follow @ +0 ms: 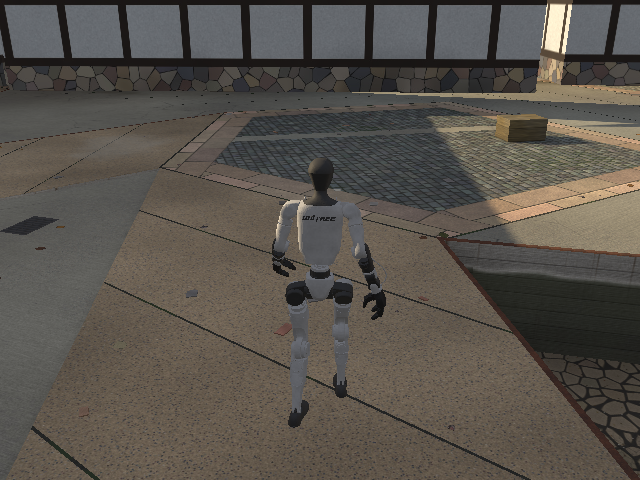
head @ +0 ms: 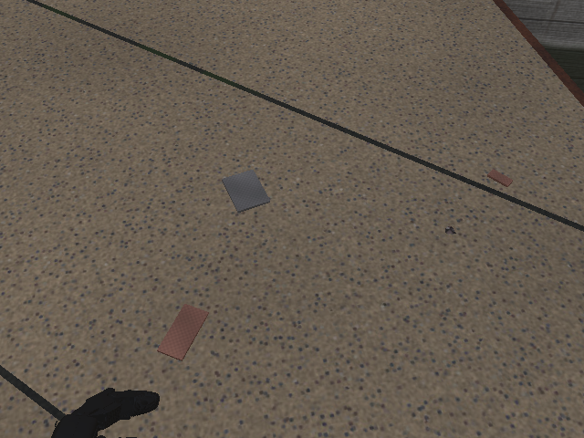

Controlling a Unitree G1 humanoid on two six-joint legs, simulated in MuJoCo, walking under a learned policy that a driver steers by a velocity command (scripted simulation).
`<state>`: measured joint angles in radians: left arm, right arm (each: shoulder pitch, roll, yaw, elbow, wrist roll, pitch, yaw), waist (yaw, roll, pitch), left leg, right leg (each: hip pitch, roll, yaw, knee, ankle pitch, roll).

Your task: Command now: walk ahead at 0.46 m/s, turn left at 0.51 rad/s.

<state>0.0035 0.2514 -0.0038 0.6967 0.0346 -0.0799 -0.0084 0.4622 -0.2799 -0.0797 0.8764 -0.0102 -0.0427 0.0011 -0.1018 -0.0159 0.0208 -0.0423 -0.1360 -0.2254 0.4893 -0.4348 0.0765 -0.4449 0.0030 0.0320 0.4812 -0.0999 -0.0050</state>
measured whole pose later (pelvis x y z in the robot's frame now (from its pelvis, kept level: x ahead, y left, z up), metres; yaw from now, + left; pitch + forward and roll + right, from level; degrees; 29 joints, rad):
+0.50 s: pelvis +0.14 +0.00 +0.01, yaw +6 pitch +0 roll -1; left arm 0.31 0.23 0.01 0.90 0.01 -0.02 0.02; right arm 0.15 -0.20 0.00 0.82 -0.02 -0.01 -0.01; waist 0.05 -0.02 0.03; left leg -0.30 -0.04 -0.01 0.49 -0.19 0.05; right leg -0.19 0.00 -0.05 0.53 -0.41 -0.02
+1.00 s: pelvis +0.16 +0.00 +0.02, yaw +6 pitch -2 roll +0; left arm 0.27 0.20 0.00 1.09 0.01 0.01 0.04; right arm 0.23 -0.21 -0.01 1.06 -0.01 0.00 -0.04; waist 0.00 -0.01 0.04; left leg -0.19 -0.05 0.00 0.39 -0.17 0.04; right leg -0.07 0.00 -0.03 0.38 -0.28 0.00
